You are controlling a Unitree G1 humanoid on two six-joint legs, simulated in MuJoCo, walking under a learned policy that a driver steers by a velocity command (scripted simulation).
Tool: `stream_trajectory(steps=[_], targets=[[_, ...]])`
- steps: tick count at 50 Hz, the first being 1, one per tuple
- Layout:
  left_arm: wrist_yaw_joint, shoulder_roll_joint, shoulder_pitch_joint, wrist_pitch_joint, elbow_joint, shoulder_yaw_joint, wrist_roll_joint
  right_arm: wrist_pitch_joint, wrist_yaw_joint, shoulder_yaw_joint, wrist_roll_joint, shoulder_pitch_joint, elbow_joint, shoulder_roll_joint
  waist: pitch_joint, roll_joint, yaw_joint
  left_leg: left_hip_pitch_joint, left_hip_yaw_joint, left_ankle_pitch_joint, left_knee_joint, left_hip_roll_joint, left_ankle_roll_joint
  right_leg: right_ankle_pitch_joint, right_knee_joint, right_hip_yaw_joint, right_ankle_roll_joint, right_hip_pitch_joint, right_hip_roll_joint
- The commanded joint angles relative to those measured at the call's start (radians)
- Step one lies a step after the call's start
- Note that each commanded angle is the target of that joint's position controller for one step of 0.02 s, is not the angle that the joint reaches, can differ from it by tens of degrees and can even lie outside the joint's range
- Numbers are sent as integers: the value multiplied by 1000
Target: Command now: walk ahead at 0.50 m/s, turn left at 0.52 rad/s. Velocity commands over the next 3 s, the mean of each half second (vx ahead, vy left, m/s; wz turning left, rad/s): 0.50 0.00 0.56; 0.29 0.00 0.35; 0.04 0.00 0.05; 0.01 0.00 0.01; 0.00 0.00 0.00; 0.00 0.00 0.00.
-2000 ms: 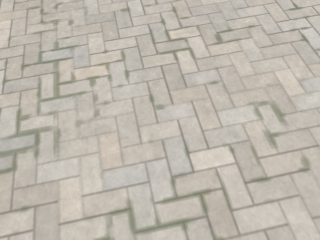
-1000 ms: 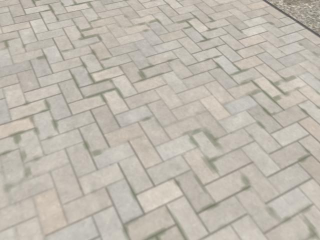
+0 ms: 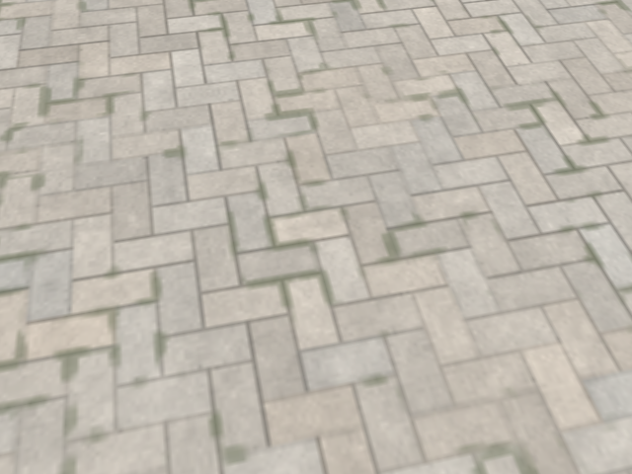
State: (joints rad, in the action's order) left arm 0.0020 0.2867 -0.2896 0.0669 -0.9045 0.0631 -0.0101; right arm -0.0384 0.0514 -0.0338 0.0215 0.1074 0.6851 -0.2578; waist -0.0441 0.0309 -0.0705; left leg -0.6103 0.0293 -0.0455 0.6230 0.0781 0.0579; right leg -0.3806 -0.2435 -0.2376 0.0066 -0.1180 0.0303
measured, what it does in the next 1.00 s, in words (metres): walks ahead, turning left: left foot, then right foot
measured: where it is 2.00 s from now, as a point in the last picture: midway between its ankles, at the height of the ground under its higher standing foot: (300, 417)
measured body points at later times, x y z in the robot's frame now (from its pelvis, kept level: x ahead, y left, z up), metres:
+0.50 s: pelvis +0.30 +0.02 +0.01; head +0.33 +0.04 +0.46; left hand +0.46 +0.31 -0.07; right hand +0.43 -0.26 -0.09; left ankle +0.17 +0.10 -0.73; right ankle +0.49 -0.07 -0.71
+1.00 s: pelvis +0.50 +0.08 +0.01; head +0.53 +0.11 +0.45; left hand +0.42 +0.36 -0.13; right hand +0.80 -0.03 -0.07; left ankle +0.53 +0.22 -0.73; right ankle +0.49 -0.06 -0.72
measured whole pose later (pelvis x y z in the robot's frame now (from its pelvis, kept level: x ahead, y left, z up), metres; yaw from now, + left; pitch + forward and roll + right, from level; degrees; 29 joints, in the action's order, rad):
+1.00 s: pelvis +0.50 +0.08 +0.01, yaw +27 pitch +2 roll -1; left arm -0.01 0.30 -0.24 0.05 -0.90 0.04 0.00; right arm -0.01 0.00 -0.04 -0.02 0.10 0.60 -0.26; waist -0.04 0.01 -0.07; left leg -0.41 -0.02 -0.09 0.50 0.00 0.03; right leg -0.41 -0.56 -0.05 0.01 0.17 -0.01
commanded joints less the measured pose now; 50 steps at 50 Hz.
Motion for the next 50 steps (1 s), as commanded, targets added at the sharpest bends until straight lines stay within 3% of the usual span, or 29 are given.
stream_trajectory(steps=[1,2,3,4,5,6,7,8,9,13,17,21,24,26,27,28,29,30,31,32,33,35,38,41,44,47,48,49,50], targets=[[18,214,31,-22,58,51,-7,-4,7,-60,1,91,-75,-152,85,-108,119,167,80,-131,-4,-100,66,1103,-279,39,-115,-12,-293],[23,202,47,-26,67,44,-8,0,-6,-93,4,259,-35,-206,170,-81,211,417,65,-78,-66,-135,105,1045,-508,17,-81,101,-253],[23,129,1,-15,97,19,15,13,-30,-126,4,372,-14,-306,270,85,223,741,-243,-112,-89,44,192,636,-847,4,-33,411,-174],[4,42,-42,22,136,-13,22,1,-27,-121,3,307,-51,-342,385,253,126,989,-826,-245,-262,252,380,-182,-1157,188,11,772,49],[-17,146,55,58,149,9,-7,-10,-19,-94,-5,314,-64,-250,400,125,194,998,-820,-294,-327,250,340,-158,-1195,358,-15,876,-13],[-25,153,122,76,176,9,-34,-20,-19,-83,-13,284,-62,-210,261,74,183,879,-663,-238,-328,215,294,-82,-1145,343,-39,906,-54],[-18,130,135,83,178,3,-19,-26,-18,-79,-11,221,-65,-193,160,-35,131,720,-542,-111,-332,167,261,-12,-1035,334,-41,875,-98],[-10,142,130,77,167,12,2,-30,-22,-69,-14,169,-77,-159,124,-37,97,619,-458,9,-341,133,240,28,-947,332,-34,814,-129],[-11,142,110,65,164,15,8,-31,-25,-63,-23,143,-93,-149,107,-16,71,547,-426,75,-362,111,237,54,-915,335,-24,758,-140],[-5,98,143,31,187,6,29,-34,-48,-75,-10,168,-86,-188,70,-9,61,423,-329,197,-402,70,242,164,-724,301,51,737,-124],[-11,65,291,35,228,-11,21,-20,-67,-81,-4,214,-65,-204,43,39,116,363,-266,67,-385,1,171,426,-411,287,69,663,-66],[-23,95,359,49,260,-3,5,-12,-68,-84,4,265,-36,-202,37,64,141,411,-352,-40,-331,33,143,465,-281,314,51,609,-36],[-29,134,321,65,256,15,2,-2,-75,-85,2,256,-33,-194,41,100,109,486,-438,-33,-245,67,126,348,-240,330,13,563,-34],[-21,170,165,76,219,40,10,3,-73,-71,-2,234,-44,-153,121,102,27,459,-413,43,-87,5,82,331,-187,315,-40,332,-51],[-13,220,17,77,207,55,25,1,-70,-48,-17,241,-62,-94,263,1,-31,344,-334,-83,182,-58,44,259,-206,468,-101,76,-213],[-15,296,-68,62,173,74,32,-7,-68,-29,11,386,-92,-35,374,-346,36,-24,-209,-540,507,-195,-26,32,-114,943,-269,-237,-430],[-22,204,-49,57,182,55,6,-8,-73,-44,23,386,-63,-141,317,-266,15,-156,-230,-534,647,-114,-39,-195,-59,1042,-262,-212,-448],[-17,141,-8,51,196,38,3,-3,-73,-61,16,276,-70,-199,191,-173,-13,-187,-211,-439,680,-78,-45,-169,-45,879,-216,-96,-404],[-16,121,45,43,201,28,18,1,-77,-62,1,208,-81,-193,109,-102,-1,-145,-182,-371,661,-52,-55,46,-41,739,-195,38,-359],[-16,100,77,39,193,20,26,0,-77,-64,-13,166,-95,-179,52,-91,17,-113,-182,-342,620,-38,-62,292,-40,634,-196,140,-321],[-16,89,87,41,185,13,34,3,-73,-64,-13,173,-100,-161,48,-112,46,-51,-177,-341,589,-24,-66,504,-43,550,-191,203,-294],[-19,86,92,47,161,12,27,11,-71,-54,-6,204,-95,-110,68,-138,76,3,-143,-368,496,-30,-80,788,-51,433,-209,237,-268],[-12,138,112,38,131,24,12,19,-70,-34,-18,165,-111,-69,99,-136,82,39,-107,-263,307,-32,-98,927,-35,345,-233,243,-270],[-4,153,118,17,108,24,1,19,-56,-25,-17,107,-113,-61,128,-137,62,163,-65,-81,118,-43,-91,889,-27,261,-208,266,-235],[-5,166,81,4,76,23,-9,16,-46,-31,-20,39,-132,-82,122,-132,39,205,-58,-42,0,-58,-69,810,-66,269,-192,222,-247],[-5,163,93,-6,59,19,-25,12,-45,-45,-30,74,-119,-106,125,-115,81,351,-34,60,-194,-86,-13,703,-186,276,-142,231,-225],[-6,135,55,-1,49,8,-12,12,-55,-59,-36,99,-116,-152,153,-70,85,469,-84,274,-230,-39,20,627,-268,251,-94,276,-176],[-10,85,25,9,67,-14,28,16,-66,-68,-58,144,-129,-219,253,67,75,670,-260,718,-143,145,99,311,-441,200,-34,409,-105],[-14,30,-54,1,49,-39,30,22,-66,-43,-69,138,-124,-156,342,206,60,746,-433,784,-153,302,266,-209,-600,241,22,518,-60]])
Next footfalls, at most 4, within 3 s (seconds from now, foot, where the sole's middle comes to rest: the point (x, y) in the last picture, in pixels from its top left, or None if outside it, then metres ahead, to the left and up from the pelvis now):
0.04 left None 0.21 0.10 -0.76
0.54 right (366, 441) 0.52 -0.05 -0.76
0.96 left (232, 410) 0.57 0.24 -0.76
1.24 right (352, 391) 0.63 -0.02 -0.76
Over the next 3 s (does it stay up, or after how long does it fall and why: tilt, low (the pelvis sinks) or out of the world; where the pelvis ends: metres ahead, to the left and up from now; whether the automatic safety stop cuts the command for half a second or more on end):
stays up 0.58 0.08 0.01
